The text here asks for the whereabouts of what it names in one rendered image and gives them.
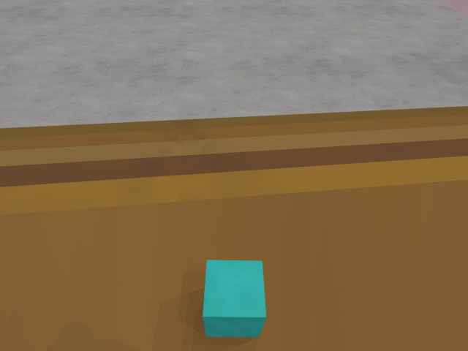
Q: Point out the carton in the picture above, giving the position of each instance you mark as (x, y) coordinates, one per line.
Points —
(234, 298)

